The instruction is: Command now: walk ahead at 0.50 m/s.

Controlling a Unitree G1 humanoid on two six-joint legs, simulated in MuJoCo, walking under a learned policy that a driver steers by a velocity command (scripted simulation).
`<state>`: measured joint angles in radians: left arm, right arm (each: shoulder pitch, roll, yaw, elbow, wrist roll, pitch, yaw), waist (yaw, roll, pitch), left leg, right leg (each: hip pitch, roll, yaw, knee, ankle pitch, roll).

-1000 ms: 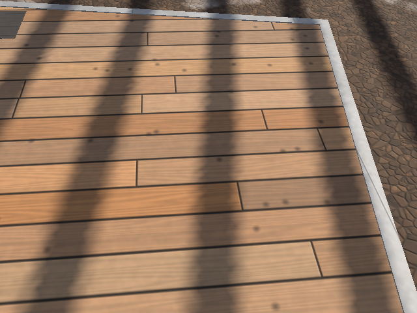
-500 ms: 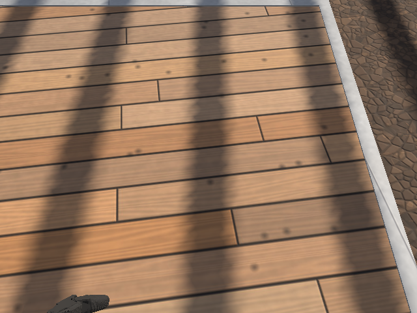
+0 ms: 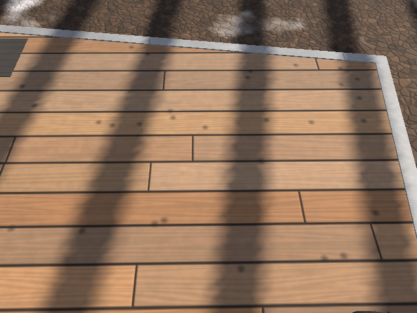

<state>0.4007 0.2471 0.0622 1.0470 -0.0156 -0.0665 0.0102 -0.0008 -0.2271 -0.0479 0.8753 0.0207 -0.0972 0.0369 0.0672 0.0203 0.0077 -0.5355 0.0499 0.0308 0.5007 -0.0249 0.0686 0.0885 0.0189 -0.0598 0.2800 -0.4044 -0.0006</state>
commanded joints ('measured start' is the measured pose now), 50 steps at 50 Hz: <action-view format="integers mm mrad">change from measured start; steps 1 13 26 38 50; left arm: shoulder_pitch -34 -215 -421 -178 23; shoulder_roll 124 68 99 108 145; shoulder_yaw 12 21 17 20 27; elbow -65 -150 -239 -131 -48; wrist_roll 11 9 -7 22 2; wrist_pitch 4 -10 -38 -49 -17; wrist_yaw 4 5 -50 -33 1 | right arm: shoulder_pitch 354 273 385 276 -98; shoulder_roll -238 -149 -191 -86 -65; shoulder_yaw -81 -36 -55 -39 -17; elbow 46 67 125 49 -76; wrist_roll -11 -25 -2 -4 -1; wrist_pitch -14 -18 28 21 4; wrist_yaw -10 -30 -55 -54 -11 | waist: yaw -219 -64 -76 -87 15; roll -42 29 72 -94 -72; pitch -221 6 34 -19 85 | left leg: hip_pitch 551 371 620 -92 -175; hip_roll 71 176 220 114 42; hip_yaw -96 -178 -83 -90 -28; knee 24 -382 -222 584 46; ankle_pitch -27 55 295 -192 97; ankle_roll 102 169 89 -26 -40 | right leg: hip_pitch -223 -795 -640 -285 -62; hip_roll -176 -184 -69 -247 -254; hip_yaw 24 112 34 251 115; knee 502 678 228 -144 -122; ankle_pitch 726 300 338 358 456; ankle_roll -98 -15 -78 -235 -192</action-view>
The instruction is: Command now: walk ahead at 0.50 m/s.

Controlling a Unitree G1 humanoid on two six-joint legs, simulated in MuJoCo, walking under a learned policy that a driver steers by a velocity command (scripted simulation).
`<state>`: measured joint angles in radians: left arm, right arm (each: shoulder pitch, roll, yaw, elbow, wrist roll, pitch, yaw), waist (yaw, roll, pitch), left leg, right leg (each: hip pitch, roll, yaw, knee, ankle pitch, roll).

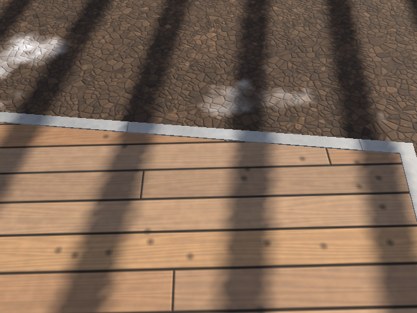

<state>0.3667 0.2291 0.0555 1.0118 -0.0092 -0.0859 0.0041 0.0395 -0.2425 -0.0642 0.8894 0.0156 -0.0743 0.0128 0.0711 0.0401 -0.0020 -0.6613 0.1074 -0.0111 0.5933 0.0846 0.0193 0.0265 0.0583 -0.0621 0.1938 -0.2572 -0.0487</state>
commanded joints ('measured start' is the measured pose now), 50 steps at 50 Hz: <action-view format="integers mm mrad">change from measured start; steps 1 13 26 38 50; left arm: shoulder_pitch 61 -85 -426 -131 -134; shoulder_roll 168 118 64 127 162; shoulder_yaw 37 32 12 35 49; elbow -7 -78 -188 -126 -91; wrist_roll -6 -14 -8 11 23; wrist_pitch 8 -13 0 -22 -24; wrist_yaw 9 6 -20 -15 23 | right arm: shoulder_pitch -149 137 345 246 67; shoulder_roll -55 -79 -154 -129 -39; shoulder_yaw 0 -12 -27 -24 -26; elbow -100 -6 83 21 -68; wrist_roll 6 -29 -2 31 3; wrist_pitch -22 -32 -18 -23 35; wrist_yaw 20 16 -22 -27 5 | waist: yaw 6 -70 -143 0 -43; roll -97 38 16 -132 -80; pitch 97 -39 78 -101 73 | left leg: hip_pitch -51 519 601 -74 -28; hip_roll -20 135 102 0 28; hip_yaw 12 -254 -39 -79 -15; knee -62 -403 -464 685 207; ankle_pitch -46 -203 -89 -473 -26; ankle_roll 20 207 177 34 13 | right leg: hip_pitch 35 -639 -687 12 -141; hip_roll -311 -208 -156 -400 -316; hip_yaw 122 134 61 408 -84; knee -13 988 385 58 -87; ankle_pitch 340 -41 359 -15 283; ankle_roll -140 -8 39 -141 -102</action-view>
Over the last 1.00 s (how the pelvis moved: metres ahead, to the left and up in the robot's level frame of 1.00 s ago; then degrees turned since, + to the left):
0.57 -0.03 0.02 0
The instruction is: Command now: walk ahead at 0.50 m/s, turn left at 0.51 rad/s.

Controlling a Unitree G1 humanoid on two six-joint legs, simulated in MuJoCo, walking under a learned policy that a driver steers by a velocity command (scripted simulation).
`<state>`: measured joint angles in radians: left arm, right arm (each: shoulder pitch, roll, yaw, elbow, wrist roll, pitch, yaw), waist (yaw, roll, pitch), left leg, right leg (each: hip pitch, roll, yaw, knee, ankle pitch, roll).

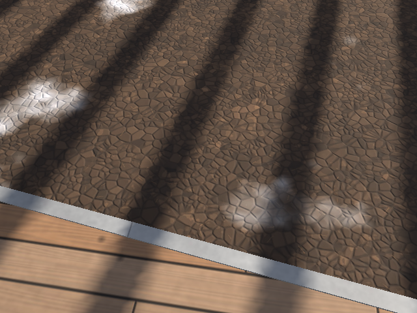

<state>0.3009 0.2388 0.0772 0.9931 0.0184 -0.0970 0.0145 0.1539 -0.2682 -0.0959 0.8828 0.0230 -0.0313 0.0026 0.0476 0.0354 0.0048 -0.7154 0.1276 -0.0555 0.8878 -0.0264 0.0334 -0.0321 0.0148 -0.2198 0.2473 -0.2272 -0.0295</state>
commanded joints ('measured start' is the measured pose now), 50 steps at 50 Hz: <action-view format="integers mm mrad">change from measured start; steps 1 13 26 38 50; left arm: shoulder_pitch -47 -131 -379 -15 -98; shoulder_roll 160 146 88 158 185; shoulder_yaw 30 12 3 33 34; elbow -68 -200 -279 -256 -203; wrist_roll -9 -61 -17 -24 -19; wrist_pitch -8 -42 -14 -27 -19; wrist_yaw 15 -11 -17 -32 -20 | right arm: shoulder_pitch -85 255 171 226 11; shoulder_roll -8 -226 -155 -173 -67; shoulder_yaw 10 -58 -28 -10 9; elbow -78 -103 -137 -191 -286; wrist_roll -6 -9 -4 16 3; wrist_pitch -8 -21 -34 -21 1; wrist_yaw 22 33 -21 -25 9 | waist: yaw -5 -167 -108 42 -10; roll -68 74 47 -191 -95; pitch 80 -296 9 -181 17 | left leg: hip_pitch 19 1087 462 -101 0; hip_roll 4 198 -40 -123 6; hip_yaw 46 -714 -190 -122 -15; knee -124 -617 -656 443 -18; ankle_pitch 87 -273 -22 -460 -8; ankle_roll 3 366 190 -4 -20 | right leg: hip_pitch -55 -775 -517 271 -49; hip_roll -281 -24 -50 -396 -256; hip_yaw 58 306 255 850 188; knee -137 1190 347 49 -109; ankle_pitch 260 -329 319 -300 277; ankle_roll -120 42 85 -187 -142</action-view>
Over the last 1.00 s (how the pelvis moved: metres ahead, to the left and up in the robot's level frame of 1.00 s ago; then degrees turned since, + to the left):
0.57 -0.01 0.00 11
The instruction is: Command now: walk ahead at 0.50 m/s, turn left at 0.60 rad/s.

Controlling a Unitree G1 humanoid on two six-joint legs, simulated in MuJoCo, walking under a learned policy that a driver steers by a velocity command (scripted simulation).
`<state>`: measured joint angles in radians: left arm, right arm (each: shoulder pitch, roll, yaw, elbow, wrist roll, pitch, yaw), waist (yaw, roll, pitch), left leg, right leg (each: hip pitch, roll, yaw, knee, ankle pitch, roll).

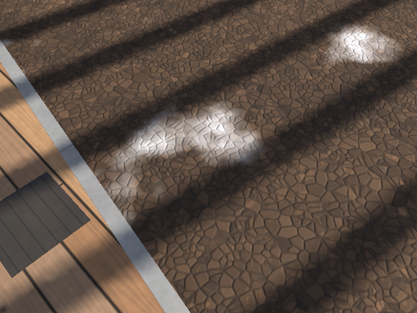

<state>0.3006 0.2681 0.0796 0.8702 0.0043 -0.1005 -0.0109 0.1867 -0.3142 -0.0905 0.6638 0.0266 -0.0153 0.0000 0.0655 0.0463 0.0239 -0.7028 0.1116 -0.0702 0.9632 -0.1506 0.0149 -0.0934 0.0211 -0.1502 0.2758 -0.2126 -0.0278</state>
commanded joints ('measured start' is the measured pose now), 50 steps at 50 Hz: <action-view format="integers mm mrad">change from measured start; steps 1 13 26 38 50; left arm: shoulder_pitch -86 -21 -301 124 -7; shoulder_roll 162 106 101 325 133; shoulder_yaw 33 -16 -16 63 8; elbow -75 -150 -205 -127 -86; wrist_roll -7 2 6 -6 10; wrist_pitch -12 -11 -2 -19 6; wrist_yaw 7 7 -12 -30 12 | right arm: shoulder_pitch -53 258 126 462 -2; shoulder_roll -15 -280 -145 23 15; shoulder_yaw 8 -78 -27 35 33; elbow -74 -78 -42 -25 -147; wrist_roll -1 2 -7 21 -11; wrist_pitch -19 -21 -43 -36 -3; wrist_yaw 19 25 -29 -22 -7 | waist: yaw -14 -159 -98 -63 -41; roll -102 154 22 -460 -124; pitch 6 -425 -35 -353 -11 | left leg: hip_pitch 0 1142 394 -112 -190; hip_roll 16 223 -28 -228 -13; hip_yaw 18 -763 -187 -106 3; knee -146 -613 -676 521 275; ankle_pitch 154 -205 32 -526 -77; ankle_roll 1 426 219 3 -16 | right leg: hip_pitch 21 -655 -414 482 5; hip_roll -258 7 -59 -509 -278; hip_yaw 88 177 225 980 212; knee -136 1074 344 136 -57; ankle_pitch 271 -406 346 66 445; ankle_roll -137 40 97 -252 -136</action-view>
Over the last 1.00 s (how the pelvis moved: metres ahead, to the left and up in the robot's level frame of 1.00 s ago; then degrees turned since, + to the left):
0.55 0.12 0.00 35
